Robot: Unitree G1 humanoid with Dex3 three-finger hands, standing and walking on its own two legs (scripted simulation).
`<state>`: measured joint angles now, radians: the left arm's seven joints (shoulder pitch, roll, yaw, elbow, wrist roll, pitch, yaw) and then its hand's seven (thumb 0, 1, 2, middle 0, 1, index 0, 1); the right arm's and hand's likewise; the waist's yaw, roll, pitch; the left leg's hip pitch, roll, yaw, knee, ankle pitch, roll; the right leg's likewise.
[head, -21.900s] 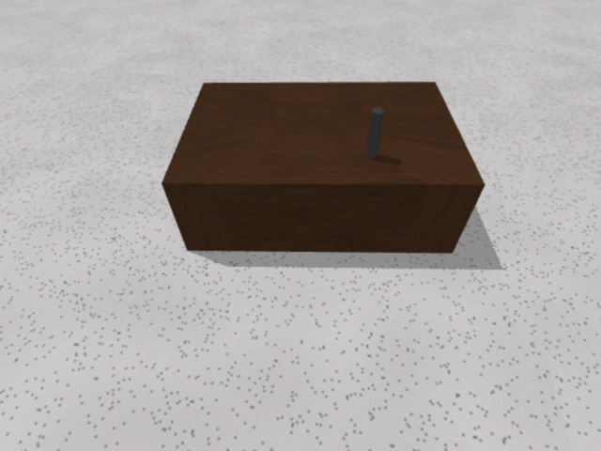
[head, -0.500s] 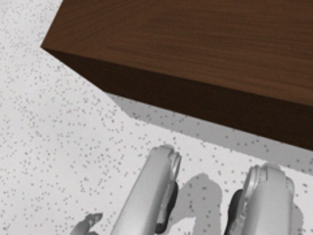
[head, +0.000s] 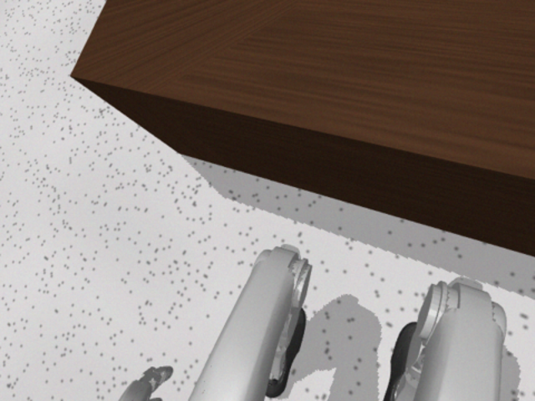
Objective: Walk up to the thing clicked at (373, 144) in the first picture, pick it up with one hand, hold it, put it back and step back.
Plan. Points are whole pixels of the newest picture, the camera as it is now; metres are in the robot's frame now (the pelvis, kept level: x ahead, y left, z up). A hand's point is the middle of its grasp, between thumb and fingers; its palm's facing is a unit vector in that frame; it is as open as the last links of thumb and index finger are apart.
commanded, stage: withdraw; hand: right
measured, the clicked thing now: out of the picture +0.57 -0.30 +0.07
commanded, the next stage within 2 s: rise in 0.20 s
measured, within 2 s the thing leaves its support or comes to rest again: neither
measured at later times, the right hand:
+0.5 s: hand out of the picture +0.54 -0.39 +0.16, palm faces +0.37 +0.89 -0.28, open 16.6 cm
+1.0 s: hand out of the picture +0.41 -0.38 +0.22, palm faces +0.39 +0.85 -0.36, open 17.0 cm
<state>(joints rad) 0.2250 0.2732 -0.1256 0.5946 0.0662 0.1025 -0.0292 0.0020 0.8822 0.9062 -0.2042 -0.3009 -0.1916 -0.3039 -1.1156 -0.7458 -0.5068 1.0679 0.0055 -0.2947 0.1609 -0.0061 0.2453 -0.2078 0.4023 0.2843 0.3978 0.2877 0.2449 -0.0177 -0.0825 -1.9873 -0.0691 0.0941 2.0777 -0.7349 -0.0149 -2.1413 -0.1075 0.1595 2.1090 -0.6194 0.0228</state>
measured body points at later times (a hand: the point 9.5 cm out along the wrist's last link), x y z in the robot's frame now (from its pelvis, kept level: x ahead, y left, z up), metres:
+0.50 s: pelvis +0.02 -0.01 +0.12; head +0.23 -0.07 +0.52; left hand +0.08 +0.26 +0.01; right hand +0.51 -0.43 +0.17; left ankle +0.08 +0.12 -0.38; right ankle +0.08 -0.14 -0.38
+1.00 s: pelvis +0.06 -0.04 +0.28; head +0.17 -0.09 +0.72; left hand +0.14 +0.22 +0.18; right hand +0.38 -0.42 +0.24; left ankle +0.07 +0.12 -0.38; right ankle +0.08 -0.14 -0.38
